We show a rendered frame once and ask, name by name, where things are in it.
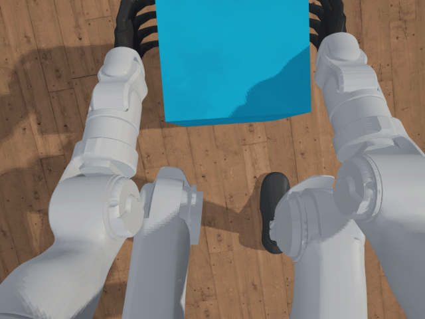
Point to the right robot upper arm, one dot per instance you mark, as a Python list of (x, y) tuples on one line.
[(385, 195)]

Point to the right robot foot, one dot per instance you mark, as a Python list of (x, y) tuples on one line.
[(274, 186)]

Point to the carton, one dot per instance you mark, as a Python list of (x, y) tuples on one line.
[(233, 61)]

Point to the robot left forearm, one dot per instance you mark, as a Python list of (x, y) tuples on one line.
[(112, 125)]

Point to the robot right shin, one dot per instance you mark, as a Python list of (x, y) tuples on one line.
[(316, 181)]

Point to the left robot upper arm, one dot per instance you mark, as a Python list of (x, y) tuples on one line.
[(90, 218)]

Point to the robot right forearm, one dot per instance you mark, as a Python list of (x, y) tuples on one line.
[(355, 104)]

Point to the robot left hand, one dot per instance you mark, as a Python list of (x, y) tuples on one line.
[(127, 25)]

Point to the robot right hand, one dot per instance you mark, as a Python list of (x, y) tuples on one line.
[(331, 20)]

